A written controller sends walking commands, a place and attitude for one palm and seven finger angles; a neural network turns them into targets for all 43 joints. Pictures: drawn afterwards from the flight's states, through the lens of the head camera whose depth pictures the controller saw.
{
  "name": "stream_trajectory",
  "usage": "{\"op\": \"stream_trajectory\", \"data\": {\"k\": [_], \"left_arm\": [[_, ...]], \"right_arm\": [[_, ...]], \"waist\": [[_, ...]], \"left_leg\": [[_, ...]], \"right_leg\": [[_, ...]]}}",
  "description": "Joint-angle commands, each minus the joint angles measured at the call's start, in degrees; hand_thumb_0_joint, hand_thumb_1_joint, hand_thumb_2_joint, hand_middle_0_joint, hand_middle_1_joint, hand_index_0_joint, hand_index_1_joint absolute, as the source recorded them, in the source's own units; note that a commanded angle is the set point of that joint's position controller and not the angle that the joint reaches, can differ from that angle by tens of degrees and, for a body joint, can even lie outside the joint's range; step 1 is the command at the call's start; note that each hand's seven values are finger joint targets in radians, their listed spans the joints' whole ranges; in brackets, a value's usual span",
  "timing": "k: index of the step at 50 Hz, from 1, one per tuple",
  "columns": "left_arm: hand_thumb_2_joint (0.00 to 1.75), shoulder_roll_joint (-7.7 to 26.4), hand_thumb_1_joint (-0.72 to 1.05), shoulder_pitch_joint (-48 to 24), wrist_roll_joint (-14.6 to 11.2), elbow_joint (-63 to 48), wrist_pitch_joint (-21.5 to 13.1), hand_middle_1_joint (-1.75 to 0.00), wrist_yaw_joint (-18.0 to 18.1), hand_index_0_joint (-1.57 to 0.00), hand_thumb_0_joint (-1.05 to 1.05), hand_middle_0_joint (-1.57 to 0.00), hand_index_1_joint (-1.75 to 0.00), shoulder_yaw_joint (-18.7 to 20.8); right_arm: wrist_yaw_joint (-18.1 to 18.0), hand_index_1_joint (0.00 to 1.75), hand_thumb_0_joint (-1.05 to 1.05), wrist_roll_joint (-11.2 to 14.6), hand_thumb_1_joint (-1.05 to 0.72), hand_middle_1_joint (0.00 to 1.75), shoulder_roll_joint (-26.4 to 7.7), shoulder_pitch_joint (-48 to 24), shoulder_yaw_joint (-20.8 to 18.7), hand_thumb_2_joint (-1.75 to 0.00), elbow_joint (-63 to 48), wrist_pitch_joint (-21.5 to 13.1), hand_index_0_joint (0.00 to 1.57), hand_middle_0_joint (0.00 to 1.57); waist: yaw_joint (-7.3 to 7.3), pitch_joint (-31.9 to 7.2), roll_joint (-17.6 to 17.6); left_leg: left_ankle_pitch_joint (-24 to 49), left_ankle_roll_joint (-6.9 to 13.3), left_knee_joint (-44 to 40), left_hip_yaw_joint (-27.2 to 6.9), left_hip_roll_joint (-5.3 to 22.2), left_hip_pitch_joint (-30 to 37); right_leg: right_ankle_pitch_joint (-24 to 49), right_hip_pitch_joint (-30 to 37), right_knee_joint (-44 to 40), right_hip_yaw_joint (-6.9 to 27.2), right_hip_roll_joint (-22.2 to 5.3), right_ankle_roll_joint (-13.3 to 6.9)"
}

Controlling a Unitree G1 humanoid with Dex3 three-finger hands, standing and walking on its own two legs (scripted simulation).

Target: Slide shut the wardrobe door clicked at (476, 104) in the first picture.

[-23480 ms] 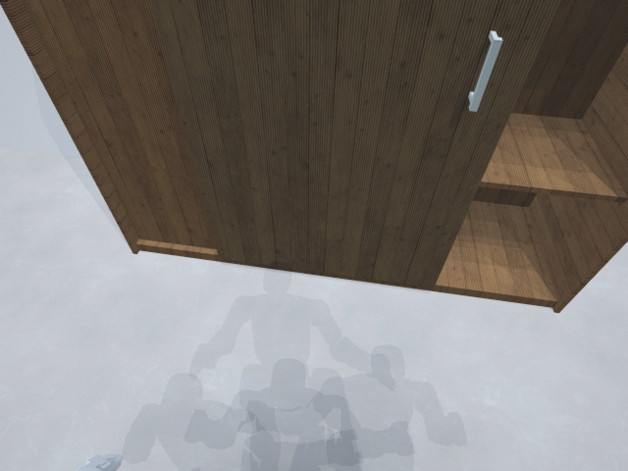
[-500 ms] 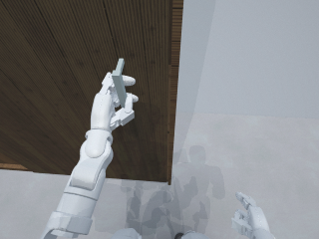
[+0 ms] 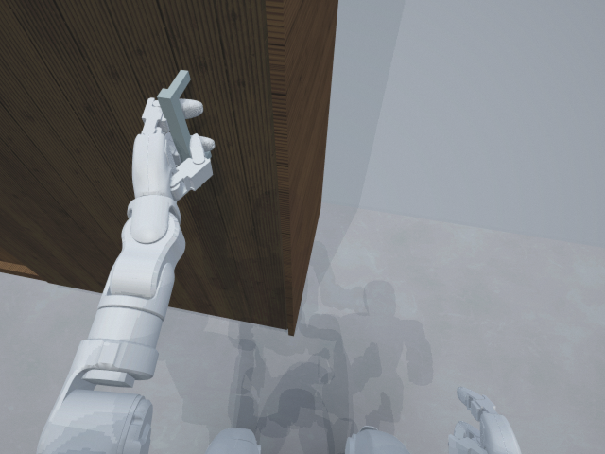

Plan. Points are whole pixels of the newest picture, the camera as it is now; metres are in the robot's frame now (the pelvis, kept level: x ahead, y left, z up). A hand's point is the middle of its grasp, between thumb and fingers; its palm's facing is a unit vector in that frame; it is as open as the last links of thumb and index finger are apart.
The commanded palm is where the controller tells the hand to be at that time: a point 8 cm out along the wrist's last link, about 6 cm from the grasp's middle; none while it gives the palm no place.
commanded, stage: stop walking and hold the door there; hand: left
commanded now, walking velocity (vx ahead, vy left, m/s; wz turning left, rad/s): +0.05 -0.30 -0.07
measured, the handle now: (189, 133) +0.46 +0.23 +0.13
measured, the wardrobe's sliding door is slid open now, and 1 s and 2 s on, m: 0.00 0.00 0.00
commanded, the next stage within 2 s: none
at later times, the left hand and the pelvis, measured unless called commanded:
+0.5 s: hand (204, 161) +0.41 +0.20 +0.13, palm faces +0.44 -0.88 -0.20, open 5.9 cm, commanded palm +0.37 +0.23 +0.13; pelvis +0.02 -0.07 +0.01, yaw -2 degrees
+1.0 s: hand (201, 161) +0.41 +0.20 +0.13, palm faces +0.36 -0.91 -0.22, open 5.5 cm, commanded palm +0.37 +0.24 +0.13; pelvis +0.02 -0.05 +0.02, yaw -6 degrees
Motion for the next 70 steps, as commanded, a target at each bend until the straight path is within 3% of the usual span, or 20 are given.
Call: {"op": "stream_trajectory", "data": {"k": [1, 3, 4, 5, 6, 7, 8, 9, 12, 15, 19, 22, 24, 26, 33, 56, 61, 66, 68, 70], "left_arm": [[0.90, -6.0, 0.90, -27.9, 2.0, -26.1, -8.3, -1.40, -7.7, -0.45, 0.00, -0.45, -1.40, -14.4], [0.90, -4.9, 0.90, -25.5, 1.9, -25.1, -8.2, -1.40, -7.5, -0.45, 0.00, -0.45, -1.40, -13.2], [0.90, 30.7, 0.90, -13.1, 4.3, -7.1, -7.8, -1.40, -3.8, -0.45, 0.00, -0.45, -1.40, 21.9], [0.90, 21.6, 0.90, -12.5, 4.0, -10.9, -7.9, -1.40, -5.3, -0.45, 0.00, -0.45, -1.40, 12.1], [0.90, 19.5, 0.90, -11.8, 4.4, -11.9, -8.2, -1.40, -5.9, -0.45, 0.00, -0.45, -1.40, 10.7], [0.90, 18.3, 0.90, -11.8, 4.4, -13.5, -8.9, -1.40, -5.7, -0.45, 0.00, -0.45, -1.40, 9.4], [0.90, 25.2, 0.90, -9.4, 4.4, -10.5, -8.8, -1.40, -4.6, -0.45, 0.00, -0.45, -1.40, 15.7], [0.90, 29.5, 0.90, -7.6, 3.8, -8.6, -8.1, -1.40, -3.9, -0.45, 0.00, -0.45, -1.40, 20.4], [0.90, 26.1, 0.90, -8.3, 3.4, -8.6, -8.1, -1.40, -2.7, -0.45, 0.00, -0.45, -1.40, 20.2], [0.90, 28.1, 0.90, -9.6, 3.9, -6.6, -8.8, -1.40, -1.9, -0.45, 0.00, -0.45, -1.40, 22.4], [0.90, 26.9, 0.90, -9.3, 3.8, -6.3, -8.8, -1.40, -1.9, -0.45, 0.00, -0.45, -1.40, 19.9], [0.90, 25.8, 0.90, -8.9, 3.6, -7.0, -8.1, -1.40, -2.1, -0.45, 0.00, -0.45, -1.40, 17.3], [0.90, 22.7, 0.90, -5.8, 3.8, -3.1, -7.5, -1.40, -2.5, -0.45, 0.00, -0.45, -1.40, 14.9], [0.90, 27.1, 0.90, -6.3, 4.2, -1.3, -7.5, -1.40, -1.9, -0.45, 0.00, -0.45, -1.40, 18.0], [0.90, 27.5, 0.90, -6.2, 4.7, 6.2, -7.6, -1.40, -2.4, -0.45, 0.00, -0.45, -1.40, 17.8], [0.90, 23.9, 0.90, -6.5, 4.7, 9.0, -8.3, -1.40, -3.4, -0.45, 0.00, -0.45, -1.40, 14.6], [0.90, 23.7, 0.90, -6.2, 4.7, 7.2, -8.1, -1.40, -3.4, -0.45, 0.00, -0.45, -1.40, 13.8], [0.90, 25.8, 0.90, -6.2, 4.8, 7.7, -7.1, -1.40, -2.9, -0.45, 0.00, -0.45, -1.40, 15.5], [0.90, 24.8, 0.90, -8.4, 5.1, 5.1, -7.0, -1.40, -3.0, -0.45, 0.00, -0.45, -1.40, 14.8], [0.90, 29.7, 0.90, -8.3, 5.5, 6.4, -6.9, -1.40, -2.8, -0.45, 0.00, -0.45, -1.40, 19.6]], "right_arm": [[1.2, 0.30, 0.00, -0.3, -0.90, 0.30, -8.1, -4.8, -2.5, -0.90, -9.7, -3.1, 0.20, 0.20], [1.5, 0.30, 0.00, 0.1, -0.90, 0.30, -8.4, -4.5, -2.6, -0.90, -10.6, -3.3, 0.20, 0.20], [0.5, 0.30, 0.00, 0.0, -0.90, 0.30, -11.4, -1.5, -3.5, -0.90, -7.0, -2.1, 0.20, 0.20], [0.8, 0.30, 0.00, -0.2, -0.90, 0.30, -10.6, -1.8, -3.0, -0.90, -9.5, -1.9, 0.20, 0.20], [0.8, 0.30, 0.00, 0.8, -0.90, 0.30, -10.5, -1.5, -2.7, -0.90, -10.0, -2.9, 0.20, 0.20], [0.8, 0.30, 0.00, 1.5, -0.90, 0.30, -7.5, -2.6, -1.9, -0.90, -10.9, -4.1, 0.20, 0.20], [0.0, 0.30, 0.00, 1.4, -0.90, 0.30, -6.7, -3.0, -1.8, -0.90, -10.4, -5.0, 0.20, 0.20], [-0.7, 0.30, 0.00, 1.6, -0.90, 0.30, -8.1, -3.4, -2.3, -0.90, -9.8, -6.1, 0.20, 0.20], [-2.5, 0.30, 0.00, 1.1, -0.90, 0.30, -7.3, -4.1, 0.1, -0.90, -7.3, -8.2, 0.20, 0.20], [-3.7, 0.30, 0.00, 0.5, -0.90, 0.30, -8.5, -3.5, 0.0, -0.90, -6.8, -8.2, 0.20, 0.20], [-3.6, 0.30, 0.00, 1.0, -0.90, 0.30, -10.1, -1.8, -0.9, -0.90, -6.7, -7.0, 0.20, 0.20], [-3.4, 0.30, 0.00, 1.3, -0.90, 0.30, -12.4, -1.3, -2.0, -0.90, -7.0, -6.2, 0.20, 0.20], [-3.4, 0.30, 0.00, 1.1, -0.90, 0.30, -11.9, -0.6, -1.4, -0.90, -7.0, -6.0, 0.20, 0.20], [-4.0, 0.30, 0.00, 0.7, -0.90, 0.30, -12.3, -0.9, -0.9, -0.90, -6.7, -5.9, 0.20, 0.20], [-4.8, 0.30, 0.00, 0.0, -0.90, 0.30, -12.3, 1.5, -0.5, -0.90, -5.6, -6.4, 0.20, 0.20], [-5.7, 0.30, 0.00, 0.1, -0.90, 0.30, -11.6, 2.4, -0.1, -0.90, -4.0, -7.0, 0.20, 0.20], [-5.1, 0.30, 0.00, -0.1, -0.90, 0.30, -12.2, 2.1, -1.1, -0.90, -5.2, -5.2, 0.20, 0.20], [-4.3, 0.30, 0.00, 0.2, -0.90, 0.30, -12.5, 0.7, -2.1, -0.90, -6.2, -2.8, 0.20, 0.20], [-4.0, 0.30, 0.00, 0.3, -0.90, 0.30, -11.9, -0.3, -1.7, -0.90, -6.5, -3.0, 0.20, 0.20], [-4.2, 0.30, 0.00, -0.1, -0.90, 0.30, -11.9, -0.4, -1.5, -0.90, -5.1, -2.8, 0.20, 0.20]], "waist": [[-6.66, -26.8, 16.1], [-6.89, -27.1, 17.1], [-4.64, -28.2, 17.6], [-4.43, -27.5, 16.8], [-5.05, -27.6, 14.7], [-5.63, -29.4, 3.6], [-5.43, -30.1, -10.8], [-3.83, -30.6, -16.7], [-4.15, -31.3, -5.6], [-4.47, -31.9, -8.2], [-5.47, -30.0, -4.3], [-5.13, -27.6, 4.3], [-5.34, -26.4, 5.8], [-4.99, -24.8, 9.9], [-5.35, -21.3, 3.5], [-5.49, -20.4, 2.4], [-5.90, -21.0, 0.8], [-5.30, -21.7, -7.7], [-4.86, -22.6, -9.9], [-5.46, -23.6, -8.5]], "left_leg": [[47.4, 12.4, -7.5, -9.2, 16.8, 27.2], [47.9, 9.8, -6.4, -4.9, 14.9, 24.8], [46.9, 7.9, -5.0, -0.8, 12.8, 22.0], [40.7, 5.7, 0.2, 0.3, 10.4, 17.4], [32.3, 3.9, 3.8, 4.0, 6.4, 13.5], [20.7, 3.9, 13.2, 5.9, 1.3, 5.0], [-8.4, 3.2, 20.7, 4.6, -4.9, -10.3], [-18.7, 1.9, 26.4, -1.7, -5.4, -13.7], [-15.2, 2.3, 17.9, -4.9, -4.5, -12.5], [-8.5, 2.2, 6.9, -1.8, -6.9, -7.6], [2.3, 2.6, -5.3, -1.4, -6.1, 0.7], [23.4, 4.9, -8.2, -4.8, 1.6, 9.1], [20.2, 5.5, -10.2, -6.3, 2.8, 9.2], [18.7, 6.8, -14.0, -8.6, 4.5, 6.9], [1.6, 5.2, -15.5, -5.1, 0.7, 2.8], [5.2, 5.1, -18.1, -5.0, 1.8, 6.1], [8.8, 4.4, -9.4, -2.6, -1.8, 5.0], [-2.6, 3.1, 1.9, -4.4, -5.3, -3.2], [-7.8, 3.2, 3.7, -7.5, -4.4, -7.3], [-4.2, 3.2, -2.5, -5.5, -4.5, -2.2]], "right_leg": [[-0.7, -8.3, 2.0, 3.6, -3.7, 0.5], [2.0, -1.7, -5.9, 1.3, -2.6, 0.3], [3.4, 1.9, -9.5, -1.4, -0.4, 1.0], [9.6, 8.3, -18.7, -2.0, -0.4, 0.4], [20.1, 13.0, -24.3, -3.1, -0.5, 0.1], [37.1, 21.8, -25.4, 3.5, -6.5, -2.3], [57.6, 31.3, -24.2, 15.4, -15.3, -6.9], [65.2, 31.6, -23.0, 18.3, -17.7, -7.5], [63.9, 32.2, -20.2, 17.6, -19.8, -9.7], [63.1, 30.9, -21.6, 14.6, -18.1, -7.9], [52.3, 24.5, -22.8, 13.0, -17.6, -5.5], [35.1, 14.7, -23.1, 8.9, -11.0, -0.9], [23.9, 11.7, -24.8, 7.9, -7.7, -0.3], [16.3, 11.9, -23.7, 4.7, -4.7, 0.3], [11.2, 10.4, -30.3, 8.2, -5.8, -0.7], [14.3, 7.5, -29.2, 5.8, -4.1, -0.2], [20.3, 8.5, -31.4, 12.1, -10.7, -2.4], [28.8, 13.3, -31.6, 20.5, -22.1, -7.6], [32.9, 17.4, -28.8, 20.0, -25.2, -8.7], [35.4, 14.8, -25.7, 14.2, -23.3, -6.2]]}}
